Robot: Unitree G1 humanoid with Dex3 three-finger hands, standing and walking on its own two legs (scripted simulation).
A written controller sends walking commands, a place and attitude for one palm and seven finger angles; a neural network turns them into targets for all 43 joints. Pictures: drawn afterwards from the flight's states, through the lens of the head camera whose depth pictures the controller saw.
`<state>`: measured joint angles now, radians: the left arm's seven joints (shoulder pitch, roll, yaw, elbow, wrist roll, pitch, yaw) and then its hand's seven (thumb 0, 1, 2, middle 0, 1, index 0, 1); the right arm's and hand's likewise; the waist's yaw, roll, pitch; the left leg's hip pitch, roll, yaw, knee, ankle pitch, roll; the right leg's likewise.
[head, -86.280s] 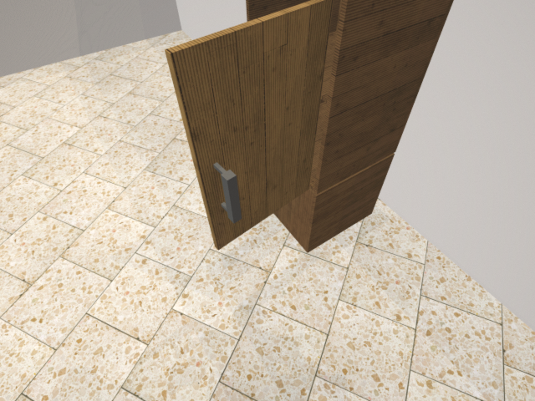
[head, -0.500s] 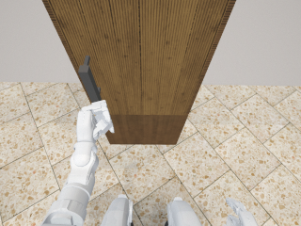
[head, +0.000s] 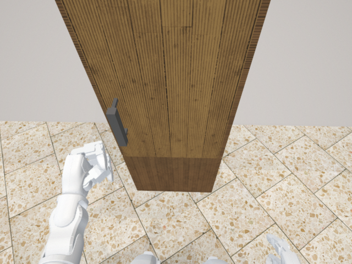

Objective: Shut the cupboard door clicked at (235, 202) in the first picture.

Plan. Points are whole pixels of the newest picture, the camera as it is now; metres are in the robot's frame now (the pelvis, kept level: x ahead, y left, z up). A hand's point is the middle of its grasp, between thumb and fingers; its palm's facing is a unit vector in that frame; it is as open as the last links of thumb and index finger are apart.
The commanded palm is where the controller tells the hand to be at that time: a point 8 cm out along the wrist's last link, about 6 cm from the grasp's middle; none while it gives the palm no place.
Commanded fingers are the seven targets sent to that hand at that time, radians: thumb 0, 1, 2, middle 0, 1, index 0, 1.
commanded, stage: draw the hand back to the body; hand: left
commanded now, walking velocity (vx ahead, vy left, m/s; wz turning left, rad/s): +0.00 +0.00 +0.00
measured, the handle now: (119, 123) +0.51 +0.20 -0.03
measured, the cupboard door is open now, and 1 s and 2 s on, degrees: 0 0 0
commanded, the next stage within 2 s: step back with the hand held close in 1.16 s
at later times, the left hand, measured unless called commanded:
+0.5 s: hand (31, 175) +0.25 +0.25 +0.15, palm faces +0.31 -0.89 -0.32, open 4.0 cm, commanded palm +0.20 +0.29 +0.18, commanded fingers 0.00 0.90 0.90 -0.56 -0.69 -0.56 -0.69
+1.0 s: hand out of the picture +0.21 +0.29 +0.22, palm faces +0.48 -0.78 -0.40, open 7.2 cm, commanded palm +0.16 +0.32 +0.24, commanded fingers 0.00 0.90 0.90 -0.20 -0.30 -0.20 -0.30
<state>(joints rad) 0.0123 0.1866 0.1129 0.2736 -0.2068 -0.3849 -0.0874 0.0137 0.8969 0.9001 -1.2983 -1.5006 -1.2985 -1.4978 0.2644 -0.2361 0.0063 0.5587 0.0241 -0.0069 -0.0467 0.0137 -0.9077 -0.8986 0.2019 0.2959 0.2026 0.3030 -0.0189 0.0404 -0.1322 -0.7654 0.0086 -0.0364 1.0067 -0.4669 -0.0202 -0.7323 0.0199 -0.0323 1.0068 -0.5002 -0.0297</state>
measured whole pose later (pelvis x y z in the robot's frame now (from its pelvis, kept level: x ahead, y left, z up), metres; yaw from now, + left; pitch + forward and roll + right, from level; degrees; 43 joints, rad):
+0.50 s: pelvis +0.02 +0.02 +0.06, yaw +0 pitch -1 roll +0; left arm 0.33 0.29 0.16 -0.16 -0.06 -0.03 0.10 0.01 0.89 0.90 -0.82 -0.97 -0.82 -0.97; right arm 0.19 -0.22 0.06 0.56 0.02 -0.06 -0.10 0.02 -0.91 -0.90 0.20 0.30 0.20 0.30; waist 0.05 0.06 -0.04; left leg -0.24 -0.02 -0.01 0.56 -0.31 0.01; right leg -0.20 -0.01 -0.01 0.56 -0.34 0.00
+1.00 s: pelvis +0.02 +0.02 +0.07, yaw +0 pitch -3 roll +0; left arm 0.44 0.32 0.35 -0.34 -0.07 -0.05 0.10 0.01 0.89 0.90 -0.24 -0.34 -0.24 -0.34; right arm 0.21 -0.23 0.02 0.63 0.01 -0.10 -0.08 0.02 -0.91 -0.90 0.20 0.30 0.20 0.30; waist 0.07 0.08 -0.02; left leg -0.13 -0.02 -0.01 0.45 -0.26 0.01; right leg -0.10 -0.01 -0.01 0.46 -0.29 0.01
